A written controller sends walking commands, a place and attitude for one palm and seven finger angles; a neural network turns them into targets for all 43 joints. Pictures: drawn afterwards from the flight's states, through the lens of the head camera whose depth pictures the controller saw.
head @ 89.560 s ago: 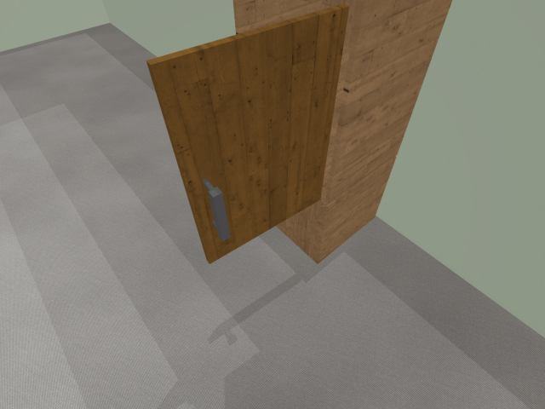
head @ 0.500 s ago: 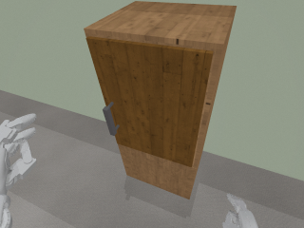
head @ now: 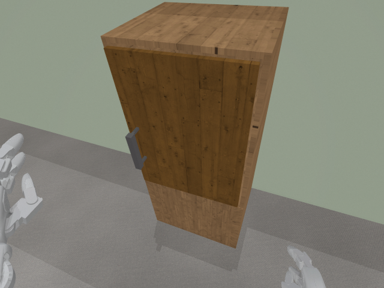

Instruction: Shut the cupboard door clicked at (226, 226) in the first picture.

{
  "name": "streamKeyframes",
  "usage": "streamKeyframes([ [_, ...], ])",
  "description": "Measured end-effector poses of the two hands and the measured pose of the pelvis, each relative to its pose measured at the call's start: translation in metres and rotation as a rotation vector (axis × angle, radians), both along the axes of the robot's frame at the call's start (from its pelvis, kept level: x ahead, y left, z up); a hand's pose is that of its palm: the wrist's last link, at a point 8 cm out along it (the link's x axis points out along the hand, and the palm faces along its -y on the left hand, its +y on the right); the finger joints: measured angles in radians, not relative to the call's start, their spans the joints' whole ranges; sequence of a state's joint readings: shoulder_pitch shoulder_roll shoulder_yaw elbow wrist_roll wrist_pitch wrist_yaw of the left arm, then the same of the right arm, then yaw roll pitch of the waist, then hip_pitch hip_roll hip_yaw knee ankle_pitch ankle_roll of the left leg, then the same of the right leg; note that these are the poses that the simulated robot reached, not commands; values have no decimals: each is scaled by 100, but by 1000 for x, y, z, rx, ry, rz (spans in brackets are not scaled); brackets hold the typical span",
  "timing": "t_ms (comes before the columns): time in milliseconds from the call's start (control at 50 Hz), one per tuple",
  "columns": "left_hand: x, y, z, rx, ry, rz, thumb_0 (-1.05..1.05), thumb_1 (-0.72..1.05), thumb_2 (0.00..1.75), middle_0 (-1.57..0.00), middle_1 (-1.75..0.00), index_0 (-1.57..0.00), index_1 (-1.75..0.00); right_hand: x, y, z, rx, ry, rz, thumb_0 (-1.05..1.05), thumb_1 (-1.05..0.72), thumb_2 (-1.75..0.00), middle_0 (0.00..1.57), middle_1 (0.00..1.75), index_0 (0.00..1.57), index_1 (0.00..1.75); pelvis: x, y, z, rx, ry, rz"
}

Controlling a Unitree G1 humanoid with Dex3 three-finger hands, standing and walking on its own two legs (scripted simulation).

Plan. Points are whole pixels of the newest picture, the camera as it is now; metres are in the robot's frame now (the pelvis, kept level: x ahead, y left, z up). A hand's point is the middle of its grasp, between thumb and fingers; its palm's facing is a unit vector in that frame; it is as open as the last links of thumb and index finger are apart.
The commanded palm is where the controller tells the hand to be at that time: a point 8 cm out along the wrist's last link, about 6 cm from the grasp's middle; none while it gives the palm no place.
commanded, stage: step back with the hand held close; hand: left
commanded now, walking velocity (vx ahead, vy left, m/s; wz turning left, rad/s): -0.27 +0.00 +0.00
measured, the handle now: (138, 148) +0.60 +0.28 -0.11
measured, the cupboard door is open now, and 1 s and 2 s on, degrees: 1 1 1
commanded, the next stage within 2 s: stop stepping back and stand still in 1.58 s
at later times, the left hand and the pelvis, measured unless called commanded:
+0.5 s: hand (6, 223) +0.15 +0.30 +0.17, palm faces +0.43 -0.76 -0.48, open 7.4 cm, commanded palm +0.09 +0.33 +0.18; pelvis -0.05 +0.03 -0.01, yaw -1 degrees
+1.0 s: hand out of the picture +0.09 +0.28 +0.17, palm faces +0.47 -0.74 -0.49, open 7.4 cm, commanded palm +0.02 +0.31 +0.18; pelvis -0.11 +0.01 -0.02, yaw +3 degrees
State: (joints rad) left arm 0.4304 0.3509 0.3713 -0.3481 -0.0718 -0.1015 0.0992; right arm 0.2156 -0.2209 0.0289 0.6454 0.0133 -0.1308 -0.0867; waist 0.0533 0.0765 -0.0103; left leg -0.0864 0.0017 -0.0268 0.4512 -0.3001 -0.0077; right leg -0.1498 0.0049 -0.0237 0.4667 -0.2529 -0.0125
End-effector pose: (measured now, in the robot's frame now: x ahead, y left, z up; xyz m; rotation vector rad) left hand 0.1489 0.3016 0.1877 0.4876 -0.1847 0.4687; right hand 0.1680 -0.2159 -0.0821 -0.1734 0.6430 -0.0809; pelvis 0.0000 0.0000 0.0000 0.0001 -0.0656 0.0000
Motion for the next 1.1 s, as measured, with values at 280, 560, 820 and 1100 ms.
streamKeyframes([
  [280, -7, 22, -8, 70, 58, -61, 1, 89, 90, -21, -30, -22, -30, -28, -9, -2, -84, 124, -90, 1, -90, -90, 20, 30, 20, 30, -14, 26, -3, -5, 80, 6],
  [560, -48, 29, -10, 88, -11, -57, 1, 89, 90, -21, -30, -21, -30, -66, 9, 3, -50, 63, -79, 1, -90, -90, 20, 30, 20, 30, -60, 27, -10, 1, 69, -10],
  [820, -90, 12, -1, 121, -145, -61, 1, 89, 90, -21, -30, -22, -30, -120, -21, -2, -130, 109, -65, 1, -90, -90, 20, 30, 20, 30, -92, 12, -15, -19, 70, 22],
  [1100, -126, 10, -5, 208, -110, -37, 1, 89, 90, -21, -30, -22, -30, -137, -23, -10, -103, 91, -32, 1, -90, -90, 20, 30, 20, 30, -117, 0, -22, -13, 57, 97],
])
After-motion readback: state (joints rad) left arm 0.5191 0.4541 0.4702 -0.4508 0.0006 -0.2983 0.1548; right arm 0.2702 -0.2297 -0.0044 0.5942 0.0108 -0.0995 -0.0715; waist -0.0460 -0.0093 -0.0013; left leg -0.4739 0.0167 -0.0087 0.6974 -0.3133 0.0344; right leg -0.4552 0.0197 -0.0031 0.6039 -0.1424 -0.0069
